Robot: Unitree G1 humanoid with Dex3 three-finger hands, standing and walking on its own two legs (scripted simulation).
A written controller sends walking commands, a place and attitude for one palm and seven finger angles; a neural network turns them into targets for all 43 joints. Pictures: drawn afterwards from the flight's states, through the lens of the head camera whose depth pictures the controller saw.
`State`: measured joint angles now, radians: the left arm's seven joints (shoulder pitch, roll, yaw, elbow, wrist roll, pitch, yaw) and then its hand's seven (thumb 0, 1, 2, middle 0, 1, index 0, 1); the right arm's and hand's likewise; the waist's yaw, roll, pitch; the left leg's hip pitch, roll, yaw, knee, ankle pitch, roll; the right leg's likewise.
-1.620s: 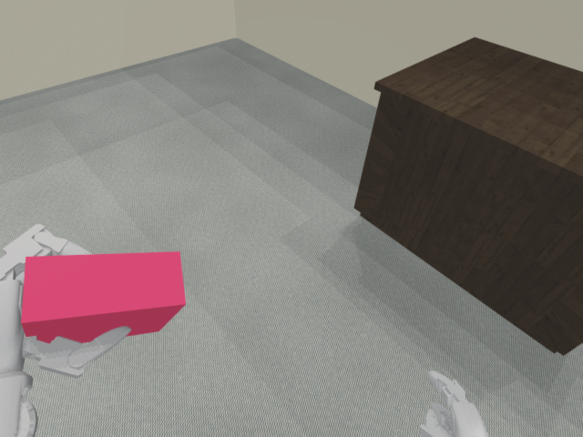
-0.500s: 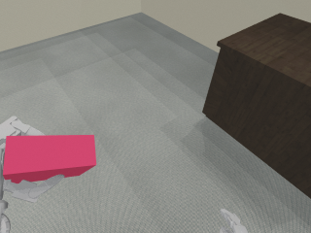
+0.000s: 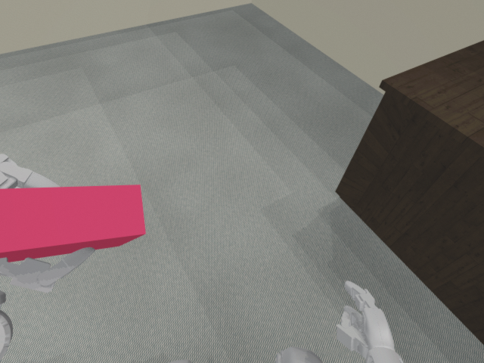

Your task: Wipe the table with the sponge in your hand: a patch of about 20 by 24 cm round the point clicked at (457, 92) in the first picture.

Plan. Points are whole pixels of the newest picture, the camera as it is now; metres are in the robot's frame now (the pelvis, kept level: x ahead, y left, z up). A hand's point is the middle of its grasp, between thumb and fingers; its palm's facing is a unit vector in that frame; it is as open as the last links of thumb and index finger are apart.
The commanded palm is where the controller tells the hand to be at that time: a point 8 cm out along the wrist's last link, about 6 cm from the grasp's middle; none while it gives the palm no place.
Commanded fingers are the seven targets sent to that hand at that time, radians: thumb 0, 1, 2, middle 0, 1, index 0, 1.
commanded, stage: walk to a spot facing it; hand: left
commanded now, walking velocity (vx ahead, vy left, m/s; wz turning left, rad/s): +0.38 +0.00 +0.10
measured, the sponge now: (91, 222) +0.25 +0.20 +0.16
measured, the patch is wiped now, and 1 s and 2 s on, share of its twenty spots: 0.00 0.00 0.00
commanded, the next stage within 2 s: turn to face it in 1.28 s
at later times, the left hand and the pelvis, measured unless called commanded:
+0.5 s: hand (106, 145) +0.35 +0.21 +0.19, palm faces +0.46 -0.76 -0.46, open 10.0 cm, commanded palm +0.29 +0.25 +0.19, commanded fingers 0.00 0.10 1.30 -1.20 -1.60 -1.20 -1.60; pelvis +0.16 -0.04 +0.01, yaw +6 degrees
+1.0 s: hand (126, 105) +0.45 +0.22 +0.17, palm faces +0.62 -0.66 -0.43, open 10.0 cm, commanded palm +0.38 +0.25 +0.19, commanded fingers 0.00 0.10 1.30 -1.20 -1.60 -1.20 -1.60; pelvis +0.30 -0.07 +0.00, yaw +16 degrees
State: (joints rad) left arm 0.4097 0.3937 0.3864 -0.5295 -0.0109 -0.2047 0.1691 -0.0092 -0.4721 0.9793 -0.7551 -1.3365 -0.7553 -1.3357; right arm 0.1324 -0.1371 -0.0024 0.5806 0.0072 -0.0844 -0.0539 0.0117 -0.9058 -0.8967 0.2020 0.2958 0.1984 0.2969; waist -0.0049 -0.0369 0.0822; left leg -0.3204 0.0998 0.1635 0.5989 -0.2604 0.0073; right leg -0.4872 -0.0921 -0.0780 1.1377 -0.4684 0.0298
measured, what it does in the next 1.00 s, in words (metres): walks ahead, turning left: right foot, then left foot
